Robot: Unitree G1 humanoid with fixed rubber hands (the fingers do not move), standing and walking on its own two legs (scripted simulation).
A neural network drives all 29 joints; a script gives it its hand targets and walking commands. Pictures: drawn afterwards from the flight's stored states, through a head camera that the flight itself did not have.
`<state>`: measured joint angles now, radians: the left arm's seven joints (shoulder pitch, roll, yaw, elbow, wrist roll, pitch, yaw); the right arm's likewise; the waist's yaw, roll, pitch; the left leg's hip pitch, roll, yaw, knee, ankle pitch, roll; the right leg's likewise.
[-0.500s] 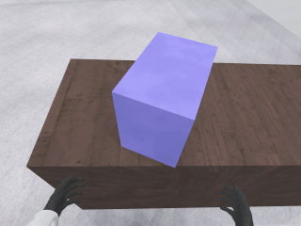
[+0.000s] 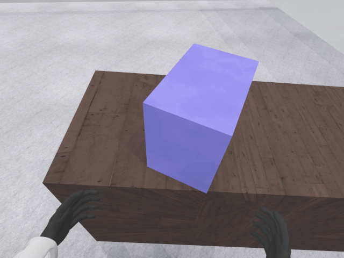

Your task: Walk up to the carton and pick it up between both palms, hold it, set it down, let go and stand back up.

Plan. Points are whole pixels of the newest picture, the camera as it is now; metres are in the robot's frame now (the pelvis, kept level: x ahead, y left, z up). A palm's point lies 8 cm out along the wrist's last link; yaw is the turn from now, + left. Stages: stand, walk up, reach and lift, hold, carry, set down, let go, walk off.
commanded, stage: reach and lift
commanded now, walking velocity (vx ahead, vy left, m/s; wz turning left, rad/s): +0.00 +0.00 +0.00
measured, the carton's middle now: (200, 116) +0.47 +0.00 +0.04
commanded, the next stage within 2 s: none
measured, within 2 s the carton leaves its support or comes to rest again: neither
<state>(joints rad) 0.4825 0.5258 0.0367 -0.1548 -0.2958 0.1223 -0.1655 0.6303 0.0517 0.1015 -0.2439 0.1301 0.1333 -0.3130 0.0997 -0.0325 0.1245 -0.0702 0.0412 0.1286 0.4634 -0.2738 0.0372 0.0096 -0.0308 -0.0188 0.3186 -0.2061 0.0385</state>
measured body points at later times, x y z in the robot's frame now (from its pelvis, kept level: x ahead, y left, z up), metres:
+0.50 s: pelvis +0.00 +0.00 +0.00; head -0.02 +0.04 +0.45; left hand +0.19 +0.26 +0.05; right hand +0.19 -0.16 +0.06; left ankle +0.00 +0.08 -0.74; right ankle -0.01 -0.16 -0.74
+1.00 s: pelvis +0.00 -0.01 +0.00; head +0.01 +0.01 +0.45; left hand +0.28 +0.25 +0.09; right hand +0.25 -0.17 +0.08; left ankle +0.00 +0.08 -0.74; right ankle -0.01 -0.16 -0.74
